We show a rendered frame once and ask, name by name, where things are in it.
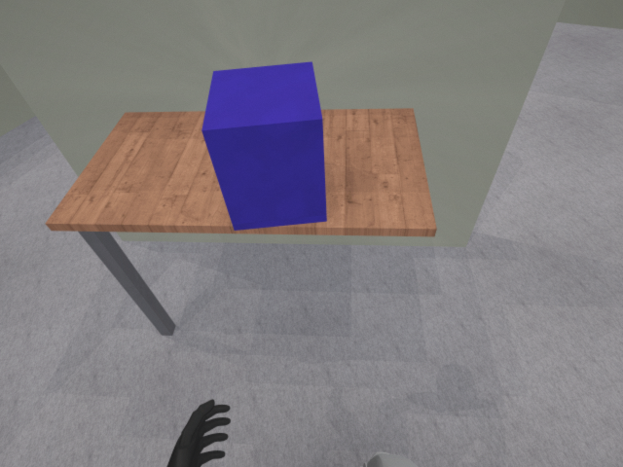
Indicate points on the table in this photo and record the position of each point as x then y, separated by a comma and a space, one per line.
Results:
153, 174

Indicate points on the carton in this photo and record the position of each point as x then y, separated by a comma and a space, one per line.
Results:
263, 130

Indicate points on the robot left hand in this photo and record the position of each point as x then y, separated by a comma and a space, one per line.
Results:
187, 451

